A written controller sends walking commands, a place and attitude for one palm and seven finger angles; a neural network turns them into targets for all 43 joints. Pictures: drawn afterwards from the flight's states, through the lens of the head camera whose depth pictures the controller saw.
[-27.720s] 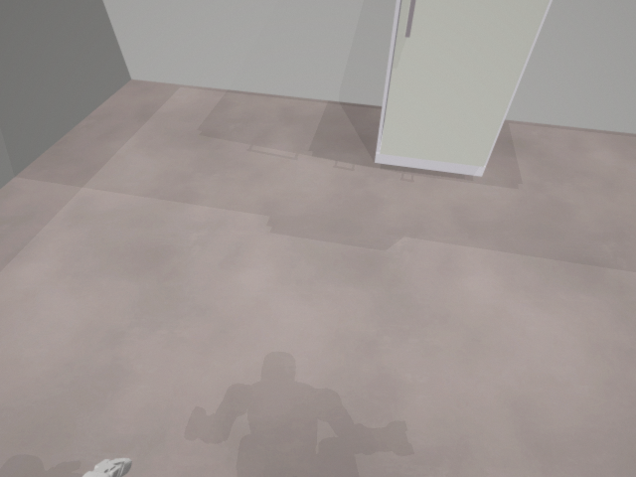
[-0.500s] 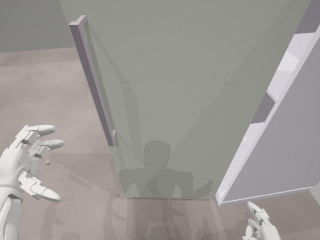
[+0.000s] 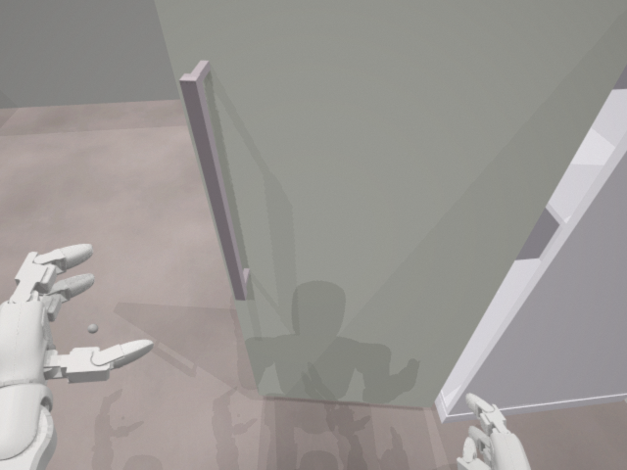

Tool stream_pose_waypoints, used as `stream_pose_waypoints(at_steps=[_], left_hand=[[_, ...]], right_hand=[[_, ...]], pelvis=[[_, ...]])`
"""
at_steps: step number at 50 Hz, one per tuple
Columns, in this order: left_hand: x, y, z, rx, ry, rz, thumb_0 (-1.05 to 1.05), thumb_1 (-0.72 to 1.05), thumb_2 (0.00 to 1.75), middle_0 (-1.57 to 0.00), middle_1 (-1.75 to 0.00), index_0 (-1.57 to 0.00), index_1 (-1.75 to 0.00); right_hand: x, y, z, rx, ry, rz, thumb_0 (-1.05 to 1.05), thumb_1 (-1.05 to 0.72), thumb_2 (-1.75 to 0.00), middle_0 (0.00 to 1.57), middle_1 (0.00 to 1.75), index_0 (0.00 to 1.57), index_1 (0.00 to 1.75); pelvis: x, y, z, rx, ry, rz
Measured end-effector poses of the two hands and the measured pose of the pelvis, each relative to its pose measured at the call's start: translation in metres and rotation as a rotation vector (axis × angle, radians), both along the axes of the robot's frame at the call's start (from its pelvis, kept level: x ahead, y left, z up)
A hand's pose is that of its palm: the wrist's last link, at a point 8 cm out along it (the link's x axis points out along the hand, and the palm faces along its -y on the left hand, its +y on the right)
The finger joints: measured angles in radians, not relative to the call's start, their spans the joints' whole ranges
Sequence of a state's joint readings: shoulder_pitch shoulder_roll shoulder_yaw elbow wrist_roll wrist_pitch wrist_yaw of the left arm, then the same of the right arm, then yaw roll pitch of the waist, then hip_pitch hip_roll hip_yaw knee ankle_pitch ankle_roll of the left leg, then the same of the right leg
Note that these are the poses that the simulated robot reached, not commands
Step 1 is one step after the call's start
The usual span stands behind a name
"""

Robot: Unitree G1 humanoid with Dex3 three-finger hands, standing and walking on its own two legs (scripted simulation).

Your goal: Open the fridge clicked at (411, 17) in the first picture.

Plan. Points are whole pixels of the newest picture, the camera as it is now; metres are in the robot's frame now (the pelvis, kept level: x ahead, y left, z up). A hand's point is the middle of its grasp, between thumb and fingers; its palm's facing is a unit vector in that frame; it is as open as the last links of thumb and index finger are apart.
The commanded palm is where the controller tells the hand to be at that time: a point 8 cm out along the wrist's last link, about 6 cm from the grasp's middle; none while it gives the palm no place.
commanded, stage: draw the hand back to the body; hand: left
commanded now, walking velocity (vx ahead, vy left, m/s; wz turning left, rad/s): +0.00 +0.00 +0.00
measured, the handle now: (225, 205) +0.43 +0.19 +0.11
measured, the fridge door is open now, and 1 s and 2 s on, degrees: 79 79 79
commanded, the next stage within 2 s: step back with the hand held close in 0.76 s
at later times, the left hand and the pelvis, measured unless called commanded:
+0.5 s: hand (75, 307) +0.21 +0.27 +0.17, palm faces +0.48 -0.79 -0.38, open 7.9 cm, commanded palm +0.16 +0.30 +0.18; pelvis +0.02 -0.01 +0.01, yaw -1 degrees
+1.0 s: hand (78, 314) +0.20 +0.26 +0.17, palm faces +0.47 -0.79 -0.38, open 7.4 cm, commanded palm +0.14 +0.29 +0.18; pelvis +0.00 -0.01 +0.01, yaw -1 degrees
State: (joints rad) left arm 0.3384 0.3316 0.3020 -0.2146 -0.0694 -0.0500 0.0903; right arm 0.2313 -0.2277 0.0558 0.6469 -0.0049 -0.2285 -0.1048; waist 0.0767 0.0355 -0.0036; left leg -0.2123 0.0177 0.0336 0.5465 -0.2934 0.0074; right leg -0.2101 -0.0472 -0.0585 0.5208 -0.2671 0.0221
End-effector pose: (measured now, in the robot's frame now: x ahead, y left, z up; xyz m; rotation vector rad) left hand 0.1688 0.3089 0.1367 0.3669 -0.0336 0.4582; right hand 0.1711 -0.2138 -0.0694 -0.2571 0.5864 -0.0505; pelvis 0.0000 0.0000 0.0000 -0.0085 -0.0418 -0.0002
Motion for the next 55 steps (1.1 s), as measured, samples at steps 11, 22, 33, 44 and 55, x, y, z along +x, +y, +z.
stream_pose_waypoints(at_steps=[11, 22, 33, 44, 55], left_hand=[[0.001, -0.001, 0.026, 0.063, -0.045, 0.013, 0.0, 0.29, 0.61, -0.23, -0.65, -0.23, -0.65], [-0.005, -0.008, 0.049, 0.116, -0.103, 0.005, 0.01, 0.68, 0.8, -0.22, -0.42, -0.22, -0.42], [-0.011, -0.015, 0.043, 0.093, -0.084, 0.012, 0.02, 0.86, 0.89, -0.21, -0.32, -0.21, -0.32], [-0.018, -0.018, 0.046, 0.101, -0.102, 0.006, 0.02, 0.89, 0.9, -0.21, -0.3, -0.21, -0.3], [-0.014, -0.016, 0.044, 0.159, -0.109, -0.087, 0.02, 0.89, 0.9, -0.21, -0.3, -0.21, -0.3]], right_hand=[[0.014, 0.002, 0.001, 0.016, 0.026, 0.002, 0.01, -0.9, -0.9, 0.21, 0.3, 0.2, 0.3], [0.022, -0.01, 0.006, 0.01, 0.015, -0.01, 0.01, -0.91, -0.9, 0.21, 0.3, 0.2, 0.3], [0.014, -0.018, 0.004, 0.008, 0.03, -0.023, 0.01, -0.91, -0.9, 0.21, 0.3, 0.2, 0.3], [0.004, -0.021, 0.004, 0.013, 0.029, -0.031, 0.01, -0.91, -0.9, 0.21, 0.3, 0.2, 0.3], [-0.013, -0.025, 0.01, -0.021, 0.07, -0.105, 0.01, -0.91, -0.9, 0.21, 0.3, 0.2, 0.3]], pelvis=[[0.013, 0.0, 0.006, 0.004, -0.026, -0.008], [0.017, -0.006, 0.008, 0.004, -0.039, -0.012], [0.012, -0.012, 0.008, 0.004, -0.05, -0.011], [0.005, -0.015, 0.009, 0.004, -0.063, -0.013], [-0.012, 0.0, 0.007, -0.007, 0.021, -0.026]])
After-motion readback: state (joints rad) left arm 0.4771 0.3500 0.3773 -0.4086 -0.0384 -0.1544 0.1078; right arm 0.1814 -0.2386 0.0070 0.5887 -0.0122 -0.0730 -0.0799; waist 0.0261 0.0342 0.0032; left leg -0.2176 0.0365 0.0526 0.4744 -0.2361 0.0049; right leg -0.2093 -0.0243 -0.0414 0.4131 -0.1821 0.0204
